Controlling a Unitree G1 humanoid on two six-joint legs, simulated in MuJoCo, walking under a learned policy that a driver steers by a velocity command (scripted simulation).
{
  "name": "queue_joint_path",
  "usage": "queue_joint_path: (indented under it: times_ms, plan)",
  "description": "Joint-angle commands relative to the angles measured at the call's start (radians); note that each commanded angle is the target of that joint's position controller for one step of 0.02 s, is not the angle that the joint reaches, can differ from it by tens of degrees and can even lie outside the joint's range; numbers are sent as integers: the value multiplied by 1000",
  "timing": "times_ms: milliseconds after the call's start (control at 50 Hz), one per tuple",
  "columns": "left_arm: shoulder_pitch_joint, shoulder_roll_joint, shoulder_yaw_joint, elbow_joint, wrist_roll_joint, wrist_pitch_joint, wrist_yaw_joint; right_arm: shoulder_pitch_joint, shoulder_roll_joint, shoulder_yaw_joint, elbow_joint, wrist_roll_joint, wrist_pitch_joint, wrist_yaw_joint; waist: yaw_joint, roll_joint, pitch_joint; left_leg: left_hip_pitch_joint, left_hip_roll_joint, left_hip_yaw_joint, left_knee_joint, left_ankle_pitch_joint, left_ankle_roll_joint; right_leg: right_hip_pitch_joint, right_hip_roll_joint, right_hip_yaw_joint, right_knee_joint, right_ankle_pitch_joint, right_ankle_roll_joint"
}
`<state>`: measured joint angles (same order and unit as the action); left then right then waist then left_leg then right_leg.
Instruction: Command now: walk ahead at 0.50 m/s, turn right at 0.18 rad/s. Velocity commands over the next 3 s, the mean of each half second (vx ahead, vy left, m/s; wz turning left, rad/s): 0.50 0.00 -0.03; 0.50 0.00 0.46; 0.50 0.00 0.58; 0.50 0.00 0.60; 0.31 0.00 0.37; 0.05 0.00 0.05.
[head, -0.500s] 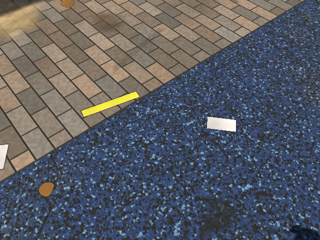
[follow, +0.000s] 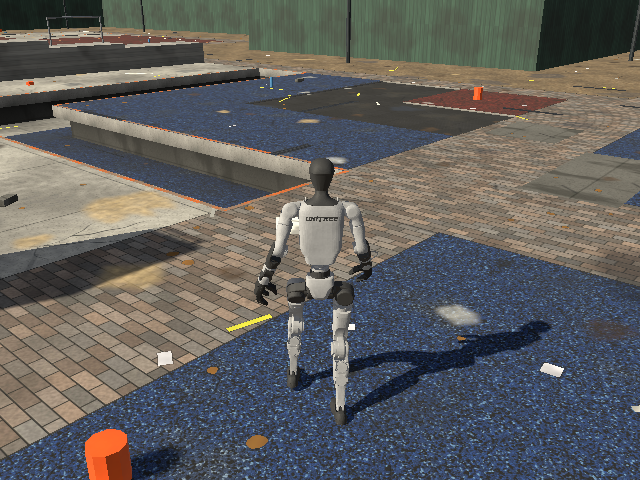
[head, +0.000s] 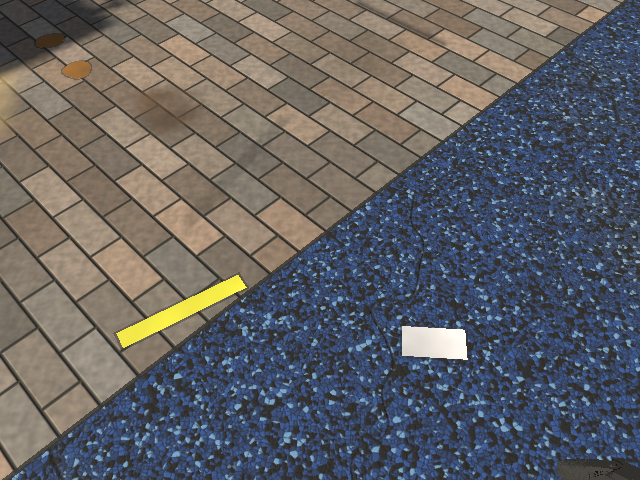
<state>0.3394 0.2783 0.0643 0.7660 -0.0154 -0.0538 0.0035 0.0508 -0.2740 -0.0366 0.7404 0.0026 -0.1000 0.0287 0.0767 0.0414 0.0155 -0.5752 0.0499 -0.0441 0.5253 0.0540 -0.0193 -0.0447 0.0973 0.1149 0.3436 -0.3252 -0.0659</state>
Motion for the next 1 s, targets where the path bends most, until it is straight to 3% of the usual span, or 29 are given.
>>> queue_joint_path:
  times_ms: [20, 40, 60, 80, 100, 120, 140, 160, 180, 220, 260, 300, 380, 460, 500, 540, 560, 580, 600, 620, 640, 660, 680, 700, 740, 800, 900, 1000]
  plan:
    - [40, 167, 46, -20, 1, 2, 8, -68, -119, -33, -85, 3, -26, 7, -19, -146, 20, 43, -11, 13, -34, -91, 46, 23, -310, 176, -15, 404, -127]
    - [21, 167, 45, -23, 0, 6, 9, -2, -133, -42, -68, 1, -29, 5, -60, -150, -10, 135, -34, 39, -64, -106, 68, 28, -289, 158, 53, 539, -110]
    - [13, 145, 36, -28, 5, 8, 8, 119, -167, -60, -34, -5, -32, 0, -117, -130, -97, 316, -33, 42, -66, -77, 101, 1, -233, 114, 200, 648, -85]
    - [12, 106, 17, -51, 20, 10, 10, 286, -221, -73, -11, -17, -33, -5, -183, -43, -248, 589, 120, -130, -36, -57, 169, -147, -164, 57, 476, 477, -46]
    - [159, 26, -5, -55, 1, -8, 6, 375, -291, -95, 28, -14, -21, 2, -132, 260, -362, 925, 321, -580, -124, -279, 332, -534, -2, -21, 827, -93, 35]
    - [119, 101, 4, -43, -8, -18, 4, 382, -195, -70, 31, 15, -18, 7, -167, 194, -324, 926, 327, -716, -223, -513, 319, -678, -34, 64, 936, -244, 34]
    - [9, 152, 18, -68, -20, -24, 1, 313, -151, -55, 19, 15, -14, 3, -175, 101, -175, 805, 297, -575, -241, -531, 273, -737, -85, 50, 958, -161, 27]
    - [-60, 144, 15, -85, -13, -27, 3, 248, -139, -48, 5, 0, -6, 0, -154, 22, -102, 676, 256, -461, -255, -437, 247, -714, -134, 4, 922, -81, 26]
    - [-93, 134, 17, -95, 2, -30, 2, 212, -120, -41, 4, -8, -4, 0, -133, 6, -41, 572, 223, -388, -281, -332, 248, -696, -163, -10, 858, -28, 31]
    - [-60, 107, 18, -86, 6, -23, -1, 190, -96, -30, 6, -15, -8, -1, -91, 51, -39, 482, 173, -291, -319, -193, 240, -604, -197, -19, 781, 25, 39]
    - [-54, 78, 12, -84, 7, -14, 0, 202, -112, -34, 20, -3, -13, -3, -80, 53, -35, 449, 167, -229, -348, -103, 256, -597, -208, -41, 713, 41, 56]
    - [-117, 63, 4, -106, 13, -12, 2, 218, -143, -42, 34, 0, -11, -11, -90, 31, -14, 443, 169, -182, -377, -40, 265, -633, -218, -54, 608, 115, 76]
    - [-249, 38, -7, -136, 13, -24, -7, 272, -158, -45, 63, 13, 4, -21, -132, 20, 12, 434, 120, -92, -384, 0, 229, -584, -193, -77, 355, 333, 89]
    - [-362, 43, -7, -166, 2, -42, -25, 347, -170, -49, 96, 23, 24, -28, -165, 22, 34, 466, 138, -118, -336, -24, 220, -524, -146, -83, 211, 390, 94]
    - [-377, 63, -1, -175, 0, -52, -34, 354, -177, -53, 103, 26, 35, -35, -150, 36, 35, 508, 162, -161, -291, -34, 205, -496, -137, -66, 158, 346, 80]
    - [-319, 94, 12, -161, 1, -60, -34, 339, -192, -61, 103, 25, 44, -40, -104, 56, 10, 522, 172, -186, -220, 20, 185, -391, -123, -74, 120, 286, 57]
    - [-221, 123, 29, -132, 4, -63, -28, 327, -182, -57, 100, 23, 46, -41, -50, 48, -44, 497, 135, -163, -120, 113, 161, -240, -112, -91, 86, 279, 31]
    - [-75, 172, 49, -104, 19, -65, -18, 317, -140, -42, 85, 12, 43, -39, 18, 22, -165, 393, 77, -126, 83, 73, 128, 9, -187, -38, 129, 296, -15]
    - [65, 262, 71, -90, 38, -58, -9, 378, -49, -15, 50, 2, 31, -38, 37, -171, -338, 70, -52, -29, 445, -247, 61, 393, -431, 269, 143, 250, -123]
    - [96, 235, 65, -73, 27, -45, -13, 429, -46, -8, 43, 22, 17, -36, 21, -362, -427, -122, -85, -63, 659, -656, 42, 466, -541, 585, 18, 61, -207]
    - [44, 157, 42, -77, 18, -42, -12, 369, -145, -37, 44, 42, 17, -36, 29, -240, -275, -201, -26, -97, 749, -601, 43, 347, -503, 498, -21, -54, -171]
    - [-11, 121, 30, -79, 15, -40, -9, 297, -156, -43, 28, 42, 20, -35, 16, -187, -165, -212, 13, -70, 750, -516, 44, 217, -466, 360, -45, -37, -140]
    - [-71, 95, 21, -73, 17, -41, -12, 267, -142, -44, 22, 33, 27, -36, -14, -144, -92, -178, 42, -57, 714, -450, 39, 89, -424, 262, -85, 30, -126]
    - [-116, 69, 14, -69, 22, -46, -14, 264, -130, -50, 21, 25, 39, -36, -45, -157, -49, -138, 70, -62, 672, -403, 36, -1, -393, 182, -122, 92, -116]
    - [-160, 69, 19, -56, 25, -57, -15, 281, -85, -46, 18, 28, 64, -32, -81, -166, -12, -72, 90, -54, 641, -356, 25, -107, -373, 72, -182, 181, -117]
    - [-156, 101, 33, -28, 29, -68, -9, 236, -69, -45, -13, 20, 81, -32, -91, -118, 11, -112, 99, -61, 557, -255, 7, -115, -379, -41, -218, 298, -133]
    - [-122, 147, 47, 6, 22, -55, 6, 93, -46, -32, -59, 18, 69, 0, -44, -88, 41, -78, 79, 5, 272, -30, 18, -69, -351, -214, -224, 359, -103]
    - [-62, 191, 64, 45, -5, -25, 7, -24, -65, -34, -125, 17, 74, 23, -15, -86, 76, -90, 53, 63, 135, -120, 68, 85, -399, -271, -163, 426, -71]
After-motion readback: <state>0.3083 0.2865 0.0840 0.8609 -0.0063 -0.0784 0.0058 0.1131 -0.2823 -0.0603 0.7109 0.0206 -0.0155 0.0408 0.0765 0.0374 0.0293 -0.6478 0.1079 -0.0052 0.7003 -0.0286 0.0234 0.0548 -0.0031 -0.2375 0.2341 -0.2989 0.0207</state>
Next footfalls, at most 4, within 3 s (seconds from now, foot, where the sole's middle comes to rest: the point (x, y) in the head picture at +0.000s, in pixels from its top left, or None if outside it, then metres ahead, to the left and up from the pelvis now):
0.06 left None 0.22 0.13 -0.78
0.58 right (422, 476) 0.49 -0.11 -0.78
1.10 left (275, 374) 0.70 0.21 -0.78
1.58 right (306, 254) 1.05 0.17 -0.78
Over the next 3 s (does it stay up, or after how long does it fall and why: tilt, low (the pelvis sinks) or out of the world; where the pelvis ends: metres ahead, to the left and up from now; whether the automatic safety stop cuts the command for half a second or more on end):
stays up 1.16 0.56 -0.01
